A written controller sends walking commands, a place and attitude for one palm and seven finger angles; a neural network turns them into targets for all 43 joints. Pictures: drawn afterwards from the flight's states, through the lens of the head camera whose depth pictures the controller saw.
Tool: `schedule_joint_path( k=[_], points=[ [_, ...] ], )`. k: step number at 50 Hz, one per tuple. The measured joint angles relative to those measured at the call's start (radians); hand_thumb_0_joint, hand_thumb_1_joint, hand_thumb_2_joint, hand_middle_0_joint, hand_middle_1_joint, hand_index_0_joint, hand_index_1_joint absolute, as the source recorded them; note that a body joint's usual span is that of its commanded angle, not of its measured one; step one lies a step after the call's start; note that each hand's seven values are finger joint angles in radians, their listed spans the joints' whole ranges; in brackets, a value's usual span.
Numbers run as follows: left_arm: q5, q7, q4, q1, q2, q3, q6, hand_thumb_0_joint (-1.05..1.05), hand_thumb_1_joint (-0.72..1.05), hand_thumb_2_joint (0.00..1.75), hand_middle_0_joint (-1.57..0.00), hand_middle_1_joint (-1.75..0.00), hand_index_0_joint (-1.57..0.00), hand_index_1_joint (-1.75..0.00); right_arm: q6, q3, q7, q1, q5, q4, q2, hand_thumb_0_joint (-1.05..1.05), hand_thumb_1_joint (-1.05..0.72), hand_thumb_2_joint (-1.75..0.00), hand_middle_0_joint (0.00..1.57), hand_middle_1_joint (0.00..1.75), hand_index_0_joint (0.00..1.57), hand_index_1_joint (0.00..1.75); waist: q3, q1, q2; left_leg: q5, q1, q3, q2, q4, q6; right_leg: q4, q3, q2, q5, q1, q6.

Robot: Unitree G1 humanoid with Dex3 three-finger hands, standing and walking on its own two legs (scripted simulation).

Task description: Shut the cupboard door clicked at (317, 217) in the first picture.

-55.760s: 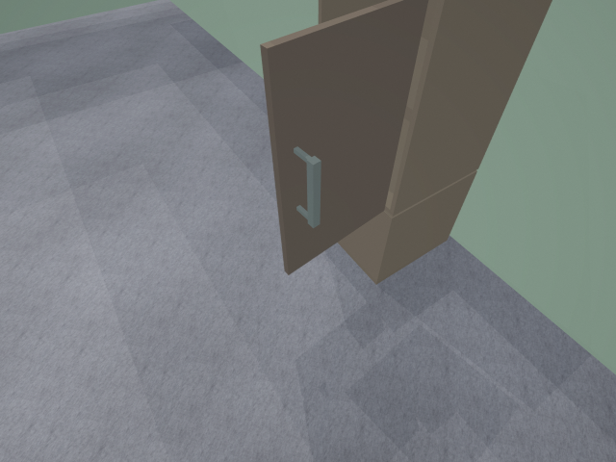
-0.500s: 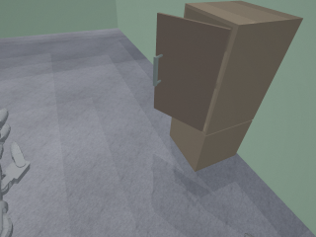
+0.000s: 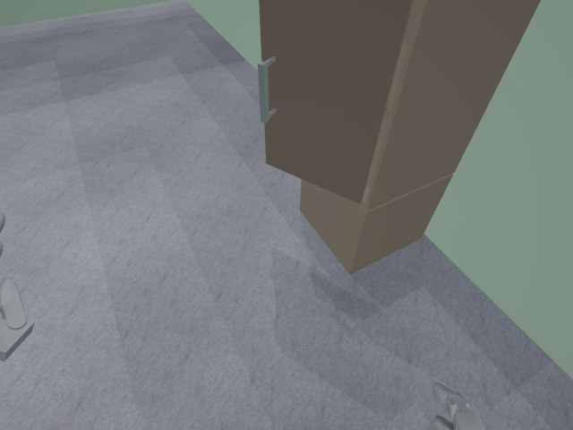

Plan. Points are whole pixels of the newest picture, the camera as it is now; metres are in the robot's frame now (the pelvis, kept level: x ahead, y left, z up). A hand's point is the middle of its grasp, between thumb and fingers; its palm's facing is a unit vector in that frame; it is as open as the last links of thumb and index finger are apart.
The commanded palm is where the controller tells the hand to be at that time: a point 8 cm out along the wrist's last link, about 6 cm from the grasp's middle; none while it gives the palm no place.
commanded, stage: let the arm hang, fingers relaxed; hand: left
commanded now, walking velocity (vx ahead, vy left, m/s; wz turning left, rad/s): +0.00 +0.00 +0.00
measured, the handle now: (268, 90) +0.97 +0.09 -0.03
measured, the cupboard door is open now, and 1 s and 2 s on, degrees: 29 29 29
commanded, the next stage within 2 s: look to check the result in 1.16 s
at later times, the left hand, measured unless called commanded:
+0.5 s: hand out of the picture -0.03 +0.22 -0.17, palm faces +0.04 -0.98 -0.20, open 7.0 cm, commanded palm none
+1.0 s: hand out of the picture -0.03 +0.22 -0.17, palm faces +0.01 -0.98 -0.20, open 7.4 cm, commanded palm none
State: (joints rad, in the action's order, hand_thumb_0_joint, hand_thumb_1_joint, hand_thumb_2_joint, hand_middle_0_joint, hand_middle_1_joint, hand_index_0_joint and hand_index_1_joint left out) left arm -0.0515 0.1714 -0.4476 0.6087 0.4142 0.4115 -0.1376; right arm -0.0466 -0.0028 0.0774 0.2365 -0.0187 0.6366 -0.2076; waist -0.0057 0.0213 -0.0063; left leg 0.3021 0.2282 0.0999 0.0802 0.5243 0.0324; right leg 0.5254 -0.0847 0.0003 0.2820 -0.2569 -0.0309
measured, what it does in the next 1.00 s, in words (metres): shifts its weight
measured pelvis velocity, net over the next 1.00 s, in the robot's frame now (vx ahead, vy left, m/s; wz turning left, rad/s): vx -0.04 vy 0.04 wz -0.01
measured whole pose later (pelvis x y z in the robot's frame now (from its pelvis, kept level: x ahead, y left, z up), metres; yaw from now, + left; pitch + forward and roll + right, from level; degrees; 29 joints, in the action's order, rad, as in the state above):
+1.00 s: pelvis -0.04 +0.04 +0.01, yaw -1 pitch -2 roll +0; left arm 0.03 0.02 1.10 0.28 0.17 0.02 0.00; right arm 0.01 -0.02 0.02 0.31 0.02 1.10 -0.17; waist -0.01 0.01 0.01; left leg 0.22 0.20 0.14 0.02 0.44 -0.04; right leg 0.43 -0.05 -0.05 0.17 -0.23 0.02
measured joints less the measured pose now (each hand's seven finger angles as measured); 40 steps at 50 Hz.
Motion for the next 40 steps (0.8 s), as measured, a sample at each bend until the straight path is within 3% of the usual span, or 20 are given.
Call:
schedule_joint_path(
  k=[4, 5, 7, 11, 16, 19, 24, 32, 40],
  points=[
    [0.025, -0.009, 0.023, -0.068, -0.017, -0.045, -0.019, 0.02, 0.89, 0.9, -0.22, -0.3, -0.21, -0.3, -0.028, -0.008, -0.01, -0.005, 0.003, 0.013, -0.016, 0.02, -0.9, -0.9, 0.2, 0.3, 0.2, 0.3, -0.001, -0.019, 0.011, -0.009, 0.008, -0.009, -0.006, 0.008, -0.008, -0.003, -0.009, -0.007, -0.012, 0.003, 0.006],
    [0.04, -0.04, 0.105, -0.122, -0.013, -0.089, -0.018, 0.02, 0.89, 0.9, -0.21, -0.3, -0.21, -0.3, -0.037, -0.013, -0.035, -0.015, 0.005, 0.031, -0.037, 0.02, -0.9, -0.9, 0.2, 0.3, 0.2, 0.3, 0.004, -0.027, 0.002, -0.007, 0.023, -0.015, -0.011, 0.023, -0.012, 0.009, -0.014, -0.013, -0.011, -0.009, 0.008],
    [0.056, -0.1, 0.32, -0.22, -0.028, -0.187, 0.043, 0.01, 0.9, 0.9, -0.21, -0.3, -0.2, -0.3, -0.019, -0.015, -0.067, -0.052, 0.012, 0.064, -0.083, 0.01, -0.9, -0.9, 0.2, 0.3, 0.2, 0.3, 0.015, -0.036, -0.027, 0.0, 0.051, -0.013, -0.021, 0.052, -0.02, 0.038, -0.011, -0.026, -0.004, -0.036, 0.014],
    [0.075, -0.168, 0.768, -0.328, -0.106, -0.341, 0.158, 0.01, 0.9, 0.9, -0.2, -0.3, -0.2, -0.3, 0.02, -0.016, -0.087, -0.117, 0.031, 0.099, -0.116, 0.01, -0.9, -0.9, 0.2, 0.3, 0.2, 0.3, 0.013, -0.011, -0.06, 0.001, 0.084, 0.001, -0.038, 0.085, -0.04, 0.085, 0.005, -0.046, -0.002, -0.08, 0.027],
    [0.081, -0.183, 1.11, -0.336, -0.204, -0.436, 0.199, 0.01, 0.91, 0.9, -0.21, -0.3, -0.2, -0.3, 0.053, 0.007, -0.089, -0.088, 0.044, 0.149, -0.067, 0.01, -0.9, -0.9, 0.2, 0.3, 0.2, 0.3, -0.03, 0.011, 0.009, -0.026, 0.071, 0.007, -0.052, 0.062, -0.045, 0.083, 0.011, -0.058, -0.017, -0.077, 0.028],
    [0.067, -0.159, 1.222, -0.322, -0.233, -0.412, 0.191, 0.0, 0.95, 0.89, -0.21, -0.3, -0.21, -0.3, 0.071, 0.021, -0.088, -0.034, 0.047, 0.211, -0.026, 0.01, -0.9, -0.9, 0.2, 0.3, 0.2, 0.3, -0.046, -0.003, 0.051, -0.045, 0.063, -0.005, -0.046, 0.04, -0.044, 0.043, -0.002, -0.05, -0.042, -0.055, 0.028],
    [0.076, -0.159, 1.349, -0.298, -0.193, -0.392, 0.18, -0.02, 0.98, 0.89, -0.21, -0.3, -0.21, -0.3, 0.095, 0.017, -0.082, 0.045, 0.049, 0.313, 0.02, 0.01, -0.9, -0.9, 0.2, 0.3, 0.2, 0.3, -0.045, -0.026, 0.055, -0.066, 0.048, -0.016, -0.038, 0.007, -0.044, -0.03, -0.016, -0.037, -0.084, -0.019, 0.024],
    [0.079, -0.157, 1.495, -0.238, -0.194, -0.388, 0.171, 0.0, 0.93, 0.89, -0.21, -0.3, -0.2, -0.3, 0.087, -0.01, -0.07, 0.101, 0.04, 0.393, 0.026, 0.01, -0.9, -0.9, 0.2, 0.3, 0.2, 0.3, -0.033, -0.024, -0.009, -0.083, 0.015, 0.01, -0.049, -0.038, -0.059, -0.075, 0.01, -0.043, -0.109, 0.005, 0.036],
    [0.076, -0.151, 1.55, -0.256, -0.21, -0.387, 0.158, 0.01, 0.91, 0.9, -0.2, -0.3, -0.2, -0.3, 0.069, -0.015, -0.066, 0.099, 0.037, 0.439, 0.034, 0.01, -0.9, -0.9, 0.2, 0.3, 0.2, 0.3, -0.018, -0.019, -0.012, -0.084, -0.006, 0.031, -0.056, -0.057, -0.066, -0.077, 0.032, -0.048, -0.109, 0.009, 0.043]
  ],
)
